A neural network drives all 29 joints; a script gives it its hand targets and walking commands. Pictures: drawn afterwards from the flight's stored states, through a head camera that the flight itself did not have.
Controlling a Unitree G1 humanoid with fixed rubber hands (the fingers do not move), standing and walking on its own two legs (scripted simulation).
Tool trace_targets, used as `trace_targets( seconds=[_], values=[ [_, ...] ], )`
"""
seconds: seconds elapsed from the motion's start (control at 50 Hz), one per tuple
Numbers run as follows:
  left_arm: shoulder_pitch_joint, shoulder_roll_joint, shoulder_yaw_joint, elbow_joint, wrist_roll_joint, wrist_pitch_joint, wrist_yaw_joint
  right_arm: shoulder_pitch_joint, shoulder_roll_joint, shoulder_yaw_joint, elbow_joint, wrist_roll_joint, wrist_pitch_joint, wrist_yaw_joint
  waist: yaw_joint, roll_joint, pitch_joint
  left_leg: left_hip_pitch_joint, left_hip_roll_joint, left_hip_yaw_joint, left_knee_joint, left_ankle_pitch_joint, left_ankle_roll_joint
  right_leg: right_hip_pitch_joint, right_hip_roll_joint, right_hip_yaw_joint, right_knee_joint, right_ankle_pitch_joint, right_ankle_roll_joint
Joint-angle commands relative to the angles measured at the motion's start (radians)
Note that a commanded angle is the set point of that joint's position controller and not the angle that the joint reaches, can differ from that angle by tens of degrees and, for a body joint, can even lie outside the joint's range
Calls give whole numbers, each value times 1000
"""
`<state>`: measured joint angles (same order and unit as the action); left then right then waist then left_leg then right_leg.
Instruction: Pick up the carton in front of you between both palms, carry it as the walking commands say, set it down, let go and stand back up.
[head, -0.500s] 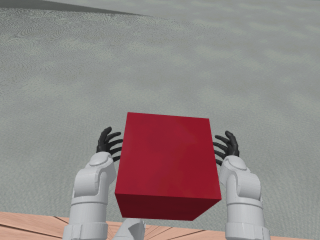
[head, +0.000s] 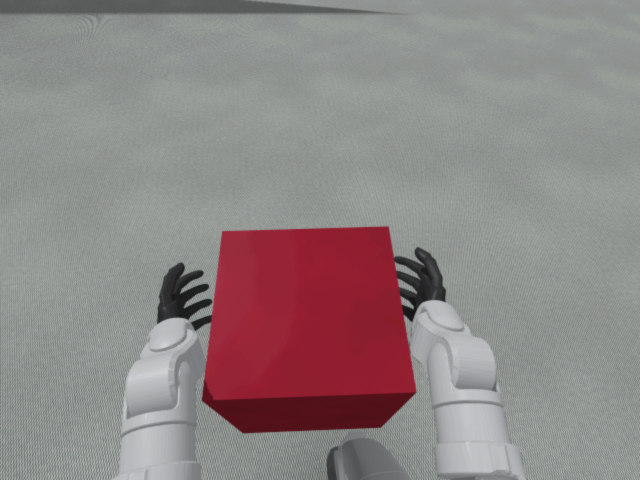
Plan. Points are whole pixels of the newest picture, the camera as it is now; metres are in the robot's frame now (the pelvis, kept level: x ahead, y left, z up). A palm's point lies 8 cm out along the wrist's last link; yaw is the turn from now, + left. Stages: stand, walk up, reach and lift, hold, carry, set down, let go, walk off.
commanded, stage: carry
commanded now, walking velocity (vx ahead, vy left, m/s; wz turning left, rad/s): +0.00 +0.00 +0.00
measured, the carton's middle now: (309, 339) +0.31 -0.03 -0.03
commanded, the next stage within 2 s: none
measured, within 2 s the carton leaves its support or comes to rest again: neither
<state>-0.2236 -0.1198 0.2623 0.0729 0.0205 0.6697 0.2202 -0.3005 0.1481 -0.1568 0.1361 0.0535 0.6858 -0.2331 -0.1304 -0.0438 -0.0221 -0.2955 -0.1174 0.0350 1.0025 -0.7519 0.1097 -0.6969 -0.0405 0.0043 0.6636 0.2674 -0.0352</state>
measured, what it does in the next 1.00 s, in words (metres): goes down: right foot 0.15 m lower, then left foot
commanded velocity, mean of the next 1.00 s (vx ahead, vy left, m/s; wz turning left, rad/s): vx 0.37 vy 0.00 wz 0.00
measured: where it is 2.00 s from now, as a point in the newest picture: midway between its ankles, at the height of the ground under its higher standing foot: (282, 244)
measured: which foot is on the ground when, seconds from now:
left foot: down 0.00-0.10, up 0.12-0.34, down 0.36-0.68, up 0.70-1.00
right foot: up 0.00-0.06, down 0.08-0.38, up 0.40-0.64, down 0.66-1.00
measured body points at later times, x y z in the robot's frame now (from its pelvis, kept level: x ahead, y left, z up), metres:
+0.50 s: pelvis +0.29 +0.00 -0.08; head +0.33 +0.00 +0.37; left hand +0.62 +0.15 -0.03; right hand +0.61 -0.17 -0.03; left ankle +0.30 +0.10 -0.80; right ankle +0.24 -0.10 -0.75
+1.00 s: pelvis +0.53 -0.03 -0.06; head +0.53 -0.03 +0.39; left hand +0.83 +0.12 +0.02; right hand +0.83 -0.19 +0.02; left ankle +0.64 +0.09 -0.78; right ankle +0.40 -0.12 -0.80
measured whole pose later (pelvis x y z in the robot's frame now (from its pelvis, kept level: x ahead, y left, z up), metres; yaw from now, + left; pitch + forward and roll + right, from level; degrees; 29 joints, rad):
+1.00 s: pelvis +0.53 -0.03 -0.06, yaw -1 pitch +5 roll +2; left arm -0.16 -0.13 0.13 -0.24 0.00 0.96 0.17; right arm -0.18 0.14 -0.16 -0.21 -0.01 0.94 -0.19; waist 0.03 -0.02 -0.11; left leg -0.55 0.04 0.15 0.57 -0.17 -0.02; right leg -0.01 -0.03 -0.10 0.26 -0.33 -0.01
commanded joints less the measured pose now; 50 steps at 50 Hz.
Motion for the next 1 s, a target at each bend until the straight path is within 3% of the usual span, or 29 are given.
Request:
trace_targets(
  seconds=[0.0, 0.04, 0.06, 0.08, 0.1, 0.14, 0.16, 0.18, 0.22, 0.24, 0.28, 0.32, 0.34, 0.36, 0.38, 0.4, 0.42, 0.44, 0.48, 0.56, 0.62, 0.64, 0.66, 0.68, 0.7, 0.74, 0.8, 0.88, 0.98],
  values=[
    [-528, -640, -544, -113, -89, -36, 5, -379, 700, 561, -100, 115, -30, 34, 1, 174, -265, 74, 63, -94, -2, 744, 19, 314, 106, -155, -273, 303, 4],
    [-509, -593, -552, -153, -101, -23, 7, -351, 673, 547, -113, 89, -24, 16, 93, 178, -289, 108, 97, -68, 167, 828, -19, 504, 38, -155, -435, 404, -9],
    [-506, -564, -553, -145, -98, -12, 6, -334, 637, 538, -98, 72, -19, 7, 132, 82, -285, 24, 70, -44, 285, 680, -56, 678, -31, -122, -467, 474, -3],
    [-485, -520, -551, -141, -95, -2, 11, -366, 606, 527, -121, 67, -10, 7, 132, -183, -339, -296, -6, -15, 607, -14, -115, 1009, -245, 37, -191, 1046, -121],
    [-428, -525, -565, -113, -120, 8, 21, -331, 584, 514, -156, 84, 4, 6, 187, -194, -514, -587, 13, -105, 734, -115, -134, 1327, -402, 265, 24, 1295, -263],
    [-323, -574, -576, -115, -140, 16, 34, -301, 583, 504, -196, 108, 9, -14, 243, -63, -663, -659, 105, -137, 553, 103, -95, 1335, -354, 303, -31, 825, -253],
    [-346, -618, -572, -137, -156, 14, 28, -320, 596, 497, -197, 86, 6, -20, 206, 82, -615, -508, 113, -69, 347, 205, -74, 1149, -245, 228, -102, 688, -181],
    [-413, -646, -625, -187, -170, 10, 18, -312, 624, 493, -209, 87, 3, -5, 192, -20, -594, -470, 135, -95, 255, 275, -80, 1033, -276, 266, -91, 713, -233],
    [-476, -691, -673, -238, -197, 4, -6, -312, 631, 495, -244, 80, -4, 21, 183, -63, -544, -353, 169, -106, -39, 327, -86, 859, -244, 218, -125, 479, -255],
    [-483, -717, -690, -245, -206, 1, -19, -322, 645, 497, -254, 71, -12, 27, 184, -28, -538, -248, 132, -51, -143, 338, -99, 755, -194, 161, -130, 428, -243],
    [-510, -722, -727, -269, -204, -4, -38, -343, 666, 493, -243, 50, -26, 38, 165, -67, -552, -134, 77, 28, -311, 523, -83, 706, -142, 72, -47, 504, -198],
    [-518, -721, -739, -271, -195, -5, -48, -360, 668, 505, -253, 45, -34, 48, 145, -52, -562, 62, 80, 35, -443, 690, -39, 571, -121, 34, -1, 201, -148],
    [-515, -720, -736, -261, -187, -3, -47, -370, 667, 514, -259, 46, -32, 51, 133, -23, -550, 188, 143, -52, -466, 738, 9, 442, -96, 18, 46, -66, -118],
    [-508, -706, -727, -267, -176, 1, -43, -365, 642, 513, -265, 38, -28, 50, 112, 152, -570, 337, 360, -319, -474, 973, 98, 280, -15, -47, 193, -466, -63],
    [-490, -690, -716, -258, -169, 10, -41, -353, 643, 507, -252, 35, -21, 43, 78, 302, -533, 394, 469, -523, -525, 956, 226, 111, 101, -71, 312, -829, -18],
    [-520, -671, -706, -267, -169, 16, -36, -333, 645, 505, -236, 32, -13, 38, 66, 311, -480, 421, 490, -617, -566, 825, 251, -20, 87, -5, 412, -984, -23],
    [-528, -666, -691, -247, -164, 24, -30, -348, 640, 506, -237, 33, -3, 38, 63, 249, -430, 449, 465, -604, -558, 770, 234, -105, 67, 13, 446, -968, -21],
    [-519, -662, -668, -231, -153, 31, -23, -355, 631, 519, -245, 43, 6, 37, 57, 194, -410, 479, 447, -567, -550, 851, 208, -152, 43, 1, 445, -903, -14],
    [-483, -653, -638, -208, -139, 47, -13, -381, 617, 552, -274, 64, 25, 35, 70, 156, -402, 458, 422, -457, -597, 929, 136, -95, 16, -22, 293, -790, 17],
    [-445, -615, -581, -165, -97, 84, 0, -412, 598, 564, -283, 73, 64, 28, 103, 164, -369, 294, 345, -238, -631, 937, 53, 204, 82, -119, -48, -641, 42],
    [-450, -594, -559, -154, -87, 118, 6, -406, 574, 539, -253, 61, 104, 19, 120, 159, -381, 136, 272, -96, -531, 773, -11, 526, 87, -161, -276, -443, 26],
    [-456, -587, -551, -150, -82, 132, 8, -409, 567, 526, -238, 52, 117, 14, 128, 127, -394, 18, 247, -61, -444, 689, -35, 686, 28, -85, -291, -451, 3],
    [-456, -563, -535, -145, -75, 146, 11, -420, 562, 514, -224, 46, 132, 10, 141, -34, -390, -160, 187, 6, -231, 511, -81, 809, -161, 186, -366, -561, -60],
    [-478, -536, -528, -130, -65, 157, 21, -441, 563, 503, -212, 46, 147, 10, 147, -234, -346, -427, 108, 60, -70, 247, -109, 922, -373, 504, -408, -466, -187],
    [-500, -544, -523, -143, -58, 167, 24, -501, 578, 505, -220, 66, 159, 13, 149, -166, -302, -485, 145, -7, 45, 157, -95, 885, -406, 549, -394, -407, -234],
    [-569, -593, -541, -184, -84, 186, 9, -534, 636, 500, -199, 87, 177, 21, 150, -18, -266, -497, 189, -26, 85, 241, -90, 827, -342, 396, -390, -319, -188],
    [-607, -661, -599, -256, -131, 204, -19, -481, 693, 490, -196, 64, 197, 28, 145, -72, -274, -429, 179, 23, -68, 383, -121, 810, -244, 188, -427, -222, -114],
    [-456, -692, -656, -324, -159, 242, -43, -324, 708, 514, -268, 38, 230, 33, 149, -88, -260, -360, 159, 90, -281, 498, -152, 822, -205, 61, -425, -59, -96],
    [-250, -734, -704, -453, -171, 307, -72, -165, 737, 579, -456, 67, 291, 62, 157, -130, -233, -159, 111, 175, -532, 674, -116, 784, -183, -42, -369, 157, -49]
  ],
)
